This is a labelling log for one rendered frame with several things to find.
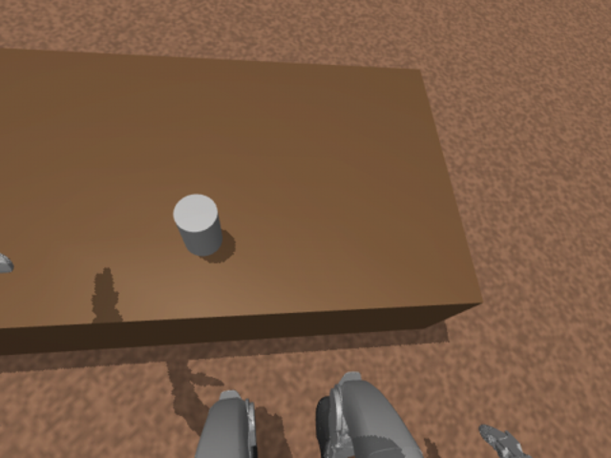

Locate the right robot hand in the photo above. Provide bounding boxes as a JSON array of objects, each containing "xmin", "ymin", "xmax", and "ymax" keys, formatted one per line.
[{"xmin": 479, "ymin": 425, "xmax": 533, "ymax": 458}]

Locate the can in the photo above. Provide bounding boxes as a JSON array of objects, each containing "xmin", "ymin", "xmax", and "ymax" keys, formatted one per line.
[{"xmin": 174, "ymin": 194, "xmax": 222, "ymax": 256}]

